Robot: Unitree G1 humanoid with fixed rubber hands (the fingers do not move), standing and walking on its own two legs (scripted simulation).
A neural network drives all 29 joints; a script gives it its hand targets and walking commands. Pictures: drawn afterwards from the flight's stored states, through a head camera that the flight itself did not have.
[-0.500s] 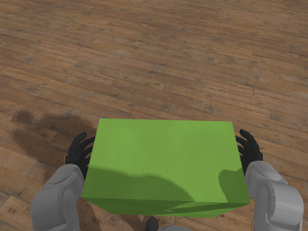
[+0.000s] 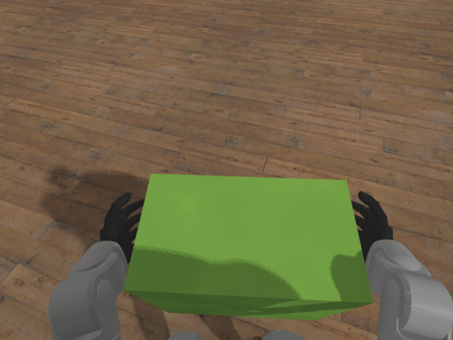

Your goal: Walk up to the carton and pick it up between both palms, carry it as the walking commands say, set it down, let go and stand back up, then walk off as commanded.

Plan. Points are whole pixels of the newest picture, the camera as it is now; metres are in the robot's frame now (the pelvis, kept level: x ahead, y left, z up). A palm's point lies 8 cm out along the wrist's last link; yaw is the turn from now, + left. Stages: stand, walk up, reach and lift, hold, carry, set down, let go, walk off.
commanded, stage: carry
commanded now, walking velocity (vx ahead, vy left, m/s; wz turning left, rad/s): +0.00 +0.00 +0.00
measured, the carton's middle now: (243, 257) +0.25 -0.01 +0.00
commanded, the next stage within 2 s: none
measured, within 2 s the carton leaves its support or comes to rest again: neither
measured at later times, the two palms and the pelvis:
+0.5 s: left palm (139, 305) +0.15 +0.13 +0.10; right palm (451, 316) +0.13 -0.25 +0.09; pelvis -0.08 -0.05 +0.00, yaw -1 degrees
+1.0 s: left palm (124, 337) +0.11 +0.14 +0.11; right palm out of the picture +0.10 -0.25 +0.10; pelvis -0.11 -0.04 +0.00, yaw -1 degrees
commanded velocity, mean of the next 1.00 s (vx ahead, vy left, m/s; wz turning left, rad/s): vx -0.07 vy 0.00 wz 0.18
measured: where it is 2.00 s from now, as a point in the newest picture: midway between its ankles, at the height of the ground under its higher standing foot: outside the picture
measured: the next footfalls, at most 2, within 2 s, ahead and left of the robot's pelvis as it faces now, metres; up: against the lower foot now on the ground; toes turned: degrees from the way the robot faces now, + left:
left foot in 0.12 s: -0.03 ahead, +0.09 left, +0.00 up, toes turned +6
right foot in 0.36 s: -0.06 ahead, -0.14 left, +0.00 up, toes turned -2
